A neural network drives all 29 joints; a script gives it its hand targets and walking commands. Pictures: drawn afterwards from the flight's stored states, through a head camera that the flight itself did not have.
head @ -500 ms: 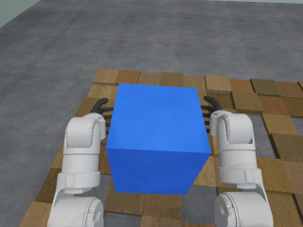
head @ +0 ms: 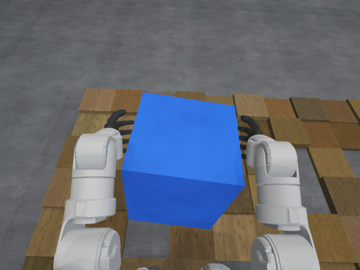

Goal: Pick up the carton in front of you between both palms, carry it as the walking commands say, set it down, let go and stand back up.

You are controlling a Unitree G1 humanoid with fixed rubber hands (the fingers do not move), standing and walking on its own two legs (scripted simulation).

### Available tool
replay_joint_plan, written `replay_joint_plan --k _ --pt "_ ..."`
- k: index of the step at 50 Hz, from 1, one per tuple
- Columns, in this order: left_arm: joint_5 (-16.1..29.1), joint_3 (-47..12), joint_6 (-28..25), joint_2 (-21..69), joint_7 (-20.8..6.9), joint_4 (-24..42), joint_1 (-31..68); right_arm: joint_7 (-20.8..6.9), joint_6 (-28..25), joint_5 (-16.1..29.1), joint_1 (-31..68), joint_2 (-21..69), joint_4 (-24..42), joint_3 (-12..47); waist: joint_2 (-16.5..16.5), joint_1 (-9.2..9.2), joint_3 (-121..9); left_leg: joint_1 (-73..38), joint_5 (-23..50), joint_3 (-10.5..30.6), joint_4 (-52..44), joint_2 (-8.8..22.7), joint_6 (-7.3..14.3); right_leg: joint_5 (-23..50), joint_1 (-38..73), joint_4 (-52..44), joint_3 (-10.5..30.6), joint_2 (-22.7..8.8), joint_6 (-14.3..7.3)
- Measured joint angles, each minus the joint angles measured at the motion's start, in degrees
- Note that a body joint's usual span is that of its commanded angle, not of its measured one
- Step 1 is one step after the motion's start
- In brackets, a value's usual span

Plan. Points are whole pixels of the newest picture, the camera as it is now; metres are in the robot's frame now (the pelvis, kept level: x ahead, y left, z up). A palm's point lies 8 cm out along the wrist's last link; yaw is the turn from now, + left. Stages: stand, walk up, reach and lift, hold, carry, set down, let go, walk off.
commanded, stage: carry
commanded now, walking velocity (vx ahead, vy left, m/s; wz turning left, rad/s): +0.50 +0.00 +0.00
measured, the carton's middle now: (178, 165) +0.35 +0.00 +0.00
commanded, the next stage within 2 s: none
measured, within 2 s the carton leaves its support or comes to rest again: neither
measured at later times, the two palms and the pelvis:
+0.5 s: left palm (144, 62) +0.65 +0.09 +0.07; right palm (243, 64) +0.67 -0.21 +0.06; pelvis +0.31 -0.06 -0.04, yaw +1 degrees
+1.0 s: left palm (150, 0) +1.00 +0.09 +0.09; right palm (229, 7) +0.97 -0.21 +0.09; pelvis +0.62 -0.03 +0.00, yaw -1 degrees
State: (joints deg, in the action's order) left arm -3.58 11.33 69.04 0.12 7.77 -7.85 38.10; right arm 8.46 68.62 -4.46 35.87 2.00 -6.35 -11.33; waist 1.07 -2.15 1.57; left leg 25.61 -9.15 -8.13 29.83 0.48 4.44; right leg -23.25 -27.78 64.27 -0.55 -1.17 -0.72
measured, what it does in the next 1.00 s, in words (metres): walks ahead: right foot 0.04 m lower, then left foot 0.04 m higher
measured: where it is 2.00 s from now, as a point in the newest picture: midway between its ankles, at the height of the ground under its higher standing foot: (185, 109)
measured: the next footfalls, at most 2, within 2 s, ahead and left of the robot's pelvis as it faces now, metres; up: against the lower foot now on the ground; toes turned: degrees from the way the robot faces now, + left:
right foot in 0.32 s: +0.36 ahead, -0.12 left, -0.04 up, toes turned -6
left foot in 0.78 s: +0.72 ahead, +0.03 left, -0.01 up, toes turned +6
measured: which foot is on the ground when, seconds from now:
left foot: down 0.00-0.32, up 0.34-0.76, down 0.78-1.00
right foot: up 0.00-0.30, down 0.32-0.80, up 0.82-1.00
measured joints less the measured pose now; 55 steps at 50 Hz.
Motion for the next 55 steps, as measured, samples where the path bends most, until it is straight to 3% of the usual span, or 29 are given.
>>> replay_joint_plan --k 4,9,15,16,18,19,21,27,31,33,35,39,40,41,43,46,51,55 --pt "-0.76 0.63 -0.11 1.35 0.10 5.20 -0.57 0.49 -0.30 1.23 -0.38 0.14 4.46 -0.53 -0.12 -0.91 1.06 -4.87 -1.98 0.24 -3.47 -0.10 -0.11 2.21 -6.84 -10.94 -0.36 -1.75 0.55" --pt "-1.19 1.50 0.03 2.00 0.09 9.24 -1.01 0.37 -0.43 1.50 0.51 0.39 6.66 -0.67 0.27 -0.61 -0.73 -11.36 -6.65 0.46 -5.18 -0.38 -1.67 15.05 -7.97 -24.45 -1.60 -2.60 0.57" --pt "-1.40 2.03 1.12 0.84 -0.33 4.52 0.23 -0.01 0.97 -0.30 3.13 -0.06 0.91 0.49 0.36 0.00 -6.21 -17.62 -18.85 1.08 2.52 -0.53 -4.43 27.77 0.32 -39.88 -3.93 -1.60 -1.18" --pt "-1.68 2.04 1.18 0.70 -0.44 2.63 1.23 -0.12 1.37 -0.48 3.79 -0.55 -0.43 0.59 0.57 0.19 -6.98 -17.42 -22.01 1.43 7.43 -0.38 -4.66 27.49 2.66 -41.10 -4.98 -1.56 -1.50" --pt "-2.30 1.94 0.20 1.00 -0.59 -1.20 2.68 -0.44 1.42 -0.05 5.21 -2.40 -3.57 1.08 -1.19 1.41 -8.10 -12.83 -25.48 3.54 22.31 1.00 -4.34 14.39 3.05 -35.51 -5.93 -0.28 -2.85" --pt "-2.54 1.61 -0.22 1.23 -0.58 -2.99 3.00 -0.45 1.49 0.32 5.43 -3.12 -4.98 1.17 -2.01 2.00 -8.01 -9.42 -25.35 5.37 29.90 0.80 -4.17 11.24 2.31 -32.16 -6.20 0.36 -3.65" --pt "-2.71 1.30 0.04 1.48 -0.55 -5.21 2.31 -0.44 2.14 0.61 4.87 -3.47 -7.03 1.39 -2.00 2.64 -7.63 -2.54 -23.56 6.49 40.34 0.07 -3.59 9.52 2.73 -29.68 -6.29 0.62 -4.48" --pt "-1.13 0.81 0.96 1.26 -0.33 -2.47 -1.20 0.08 3.65 0.69 3.42 -2.73 -5.53 2.24 -2.50 3.19 -3.89 16.05 -12.17 5.77 47.79 2.63 -3.09 5.73 8.94 -32.65 -6.45 2.09 -4.92" --pt "-0.48 0.94 0.03 1.49 0.05 1.12 -1.83 0.26 2.85 0.60 2.54 -2.00 -1.50 1.68 -2.49 3.99 -2.39 25.49 -10.71 5.11 50.99 4.07 -2.68 2.22 13.60 -33.90 -5.97 3.00 -4.80" --pt "-0.08 0.98 -0.32 1.53 0.24 2.74 -1.96 0.32 2.57 0.45 2.15 -1.52 0.53 1.22 -2.41 4.36 -2.24 27.62 -9.48 4.21 46.47 4.23 -2.59 0.49 16.52 -35.24 -5.62 3.19 -4.40" --pt "0.08 1.08 -0.52 1.56 0.32 3.73 -1.76 0.32 2.32 0.25 1.91 -1.10 1.99 0.79 -2.10 4.73 -2.49 26.69 -6.21 2.89 35.37 3.65 -2.09 -0.88 19.75 -37.39 -5.18 3.12 -3.76" --pt "0.03 1.25 -0.99 1.46 0.36 3.26 -1.63 0.12 1.29 -0.75 1.44 -0.21 1.68 0.46 -1.26 3.86 -3.31 15.78 2.15 -1.42 10.45 -0.55 -0.05 -3.33 25.06 -35.70 -5.03 2.03 -2.85" --pt "0.07 1.17 -1.12 0.99 0.28 2.97 -1.65 0.13 0.60 -1.21 1.34 0.28 0.96 0.53 -0.17 2.86 -2.94 13.21 5.92 -2.29 8.21 -1.66 1.08 -3.34 24.19 -29.83 -5.11 0.83 -2.43" --pt "0.24 1.31 -1.47 0.50 0.16 2.56 -1.51 0.10 -0.15 -1.60 1.58 0.60 0.19 0.74 0.69 2.22 -2.31 12.47 5.29 -2.76 9.36 -2.15 2.05 -2.73 20.82 -19.99 -3.36 0.52 -1.47" --pt "0.30 1.37 -1.86 -0.09 -0.01 1.87 -1.63 0.38 -0.83 -1.69 1.84 0.83 -1.10 1.32 0.52 0.90 -1.02 10.02 1.56 -2.67 9.81 -2.26 2.98 -1.92 12.61 -0.29 0.29 2.38 -1.11" --pt "-0.39 1.31 -1.28 0.73 0.01 2.58 -1.93 0.80 -0.22 -0.28 0.67 0.12 0.07 1.70 -0.74 -0.67 0.34 4.76 -0.06 -1.76 5.38 -2.16 2.59 0.35 2.50 10.95 0.58 2.54 -1.32" --pt "-1.67 1.55 -0.38 1.96 0.08 6.31 -1.29 1.52 0.36 1.95 1.03 -0.65 3.26 1.05 -1.67 -2.25 0.68 -3.18 -0.93 -0.27 -2.01 -1.34 1.83 0.97 -6.59 -2.39 -0.01 -0.13 -0.23" --pt "-1.99 1.68 0.59 1.76 0.08 8.76 0.32 1.57 1.09 2.77 3.47 -1.11 4.58 0.25 -0.81 -2.17 -1.10 -8.32 -3.09 0.50 -5.16 -1.11 0.68 9.22 -9.82 -13.07 -0.32 -1.97 0.82"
